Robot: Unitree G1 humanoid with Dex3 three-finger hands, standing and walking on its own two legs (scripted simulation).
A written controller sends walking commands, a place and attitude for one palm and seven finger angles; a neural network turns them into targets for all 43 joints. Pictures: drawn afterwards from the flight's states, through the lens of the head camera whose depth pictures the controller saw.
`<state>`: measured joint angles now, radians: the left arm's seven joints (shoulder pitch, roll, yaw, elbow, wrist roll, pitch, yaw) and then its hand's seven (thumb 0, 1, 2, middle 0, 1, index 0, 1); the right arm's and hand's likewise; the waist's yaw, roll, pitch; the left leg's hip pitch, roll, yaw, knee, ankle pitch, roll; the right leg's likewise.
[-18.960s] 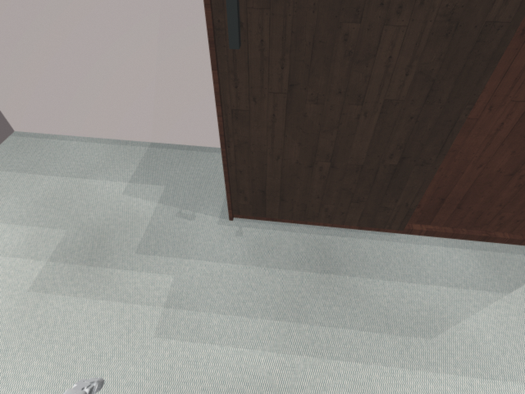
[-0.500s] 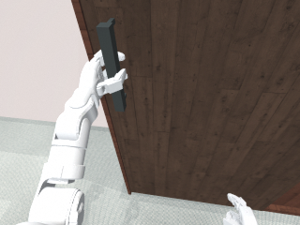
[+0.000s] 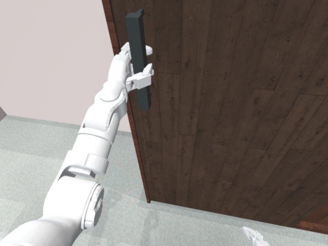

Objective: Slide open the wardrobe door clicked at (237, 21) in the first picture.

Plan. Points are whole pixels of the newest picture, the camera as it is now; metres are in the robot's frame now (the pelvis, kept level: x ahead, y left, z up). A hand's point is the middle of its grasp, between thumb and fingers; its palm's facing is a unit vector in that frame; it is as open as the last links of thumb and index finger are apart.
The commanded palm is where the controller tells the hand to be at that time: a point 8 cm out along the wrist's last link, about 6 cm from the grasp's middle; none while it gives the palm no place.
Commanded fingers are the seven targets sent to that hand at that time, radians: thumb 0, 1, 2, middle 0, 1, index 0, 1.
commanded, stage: tug the door sideways, standing still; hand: left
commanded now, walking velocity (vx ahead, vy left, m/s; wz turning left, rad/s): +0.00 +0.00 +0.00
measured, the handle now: (143, 64) +0.49 +0.09 +0.22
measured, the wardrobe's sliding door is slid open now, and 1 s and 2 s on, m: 0.00 0.00 0.15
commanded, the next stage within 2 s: step sideways, sliding the door along in 0.20 s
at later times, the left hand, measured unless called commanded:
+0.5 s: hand (147, 77) +0.43 +0.07 +0.22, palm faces -0.01 -1.00 -0.09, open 6.5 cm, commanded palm +0.41 +0.10 +0.23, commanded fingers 0.00 0.90 0.90 -0.45 -1.40 -0.45 -1.40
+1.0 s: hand (150, 78) +0.44 +0.07 +0.21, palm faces +0.13 -0.99 -0.09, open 7.0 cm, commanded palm +0.41 +0.05 +0.21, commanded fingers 0.00 0.90 0.90 -0.45 -1.40 -0.45 -1.40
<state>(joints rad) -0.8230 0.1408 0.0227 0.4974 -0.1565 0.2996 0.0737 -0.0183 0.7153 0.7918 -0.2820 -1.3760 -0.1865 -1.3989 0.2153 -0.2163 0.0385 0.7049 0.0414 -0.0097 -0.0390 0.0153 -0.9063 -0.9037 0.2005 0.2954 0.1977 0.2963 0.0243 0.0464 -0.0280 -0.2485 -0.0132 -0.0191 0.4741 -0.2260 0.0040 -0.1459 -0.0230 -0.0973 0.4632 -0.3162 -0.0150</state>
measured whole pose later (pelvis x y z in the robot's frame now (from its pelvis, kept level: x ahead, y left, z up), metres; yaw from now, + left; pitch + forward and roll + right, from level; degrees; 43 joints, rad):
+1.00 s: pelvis +0.02 -0.09 -0.01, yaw +0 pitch -3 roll -3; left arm -0.75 0.24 0.03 0.14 -0.09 -0.02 0.09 -0.09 0.67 0.81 -0.45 -1.40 -0.17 -1.15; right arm 0.04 -0.19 -0.05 0.61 0.05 0.00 0.02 0.02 -0.91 -0.90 0.20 0.29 0.20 0.30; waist 0.14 0.05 0.28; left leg -0.22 0.18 0.05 0.60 -0.33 -0.07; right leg -0.58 -0.05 -0.01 1.20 -0.39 0.02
